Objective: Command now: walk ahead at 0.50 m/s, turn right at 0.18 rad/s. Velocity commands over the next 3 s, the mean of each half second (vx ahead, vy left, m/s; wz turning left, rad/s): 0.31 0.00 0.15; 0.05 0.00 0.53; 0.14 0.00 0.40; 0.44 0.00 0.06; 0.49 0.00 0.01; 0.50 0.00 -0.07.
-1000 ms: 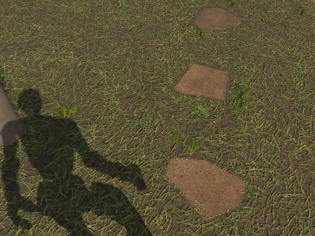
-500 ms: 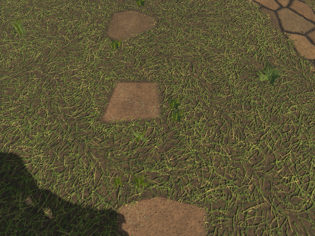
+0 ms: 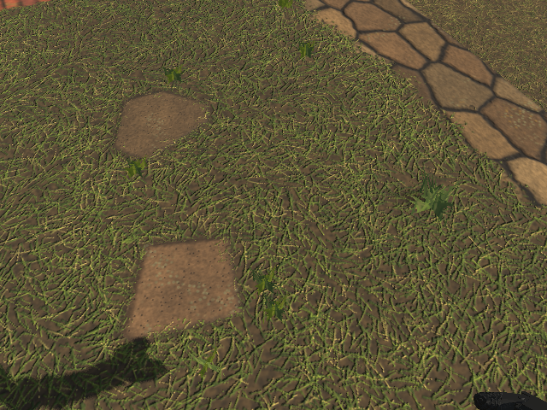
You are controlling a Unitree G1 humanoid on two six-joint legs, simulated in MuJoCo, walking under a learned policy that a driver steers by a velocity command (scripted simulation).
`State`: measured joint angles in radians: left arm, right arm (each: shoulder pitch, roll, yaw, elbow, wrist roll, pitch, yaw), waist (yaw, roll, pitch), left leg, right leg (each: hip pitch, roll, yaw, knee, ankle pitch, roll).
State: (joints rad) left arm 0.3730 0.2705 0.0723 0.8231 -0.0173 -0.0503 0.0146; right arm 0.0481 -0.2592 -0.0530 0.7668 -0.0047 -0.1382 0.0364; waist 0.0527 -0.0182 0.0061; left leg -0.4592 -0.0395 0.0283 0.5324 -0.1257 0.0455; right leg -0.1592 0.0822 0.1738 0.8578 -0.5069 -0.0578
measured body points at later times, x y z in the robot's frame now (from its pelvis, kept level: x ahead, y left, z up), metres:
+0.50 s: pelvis +0.21 -0.02 +0.01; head +0.25 -0.03 +0.45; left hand +0.39 +0.24 -0.07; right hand +0.29 -0.30 -0.13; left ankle +0.11 +0.10 -0.66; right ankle +0.32 -0.12 -0.72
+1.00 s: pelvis +0.22 +0.02 +0.02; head +0.24 +0.07 +0.47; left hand +0.24 +0.35 -0.10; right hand +0.45 -0.19 -0.06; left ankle +0.20 +0.11 -0.72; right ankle +0.30 -0.12 -0.64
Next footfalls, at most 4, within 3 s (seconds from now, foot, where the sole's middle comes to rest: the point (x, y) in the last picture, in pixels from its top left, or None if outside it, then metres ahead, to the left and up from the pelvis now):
0.40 right None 0.36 -0.11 -0.76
0.82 left None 0.24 0.12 -0.76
1.30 right None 0.35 -0.07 -0.76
1.70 left None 0.33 0.26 -0.76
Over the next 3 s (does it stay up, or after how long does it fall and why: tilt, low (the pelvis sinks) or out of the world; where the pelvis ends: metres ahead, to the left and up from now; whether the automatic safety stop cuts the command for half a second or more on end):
stays up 0.85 0.56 0.02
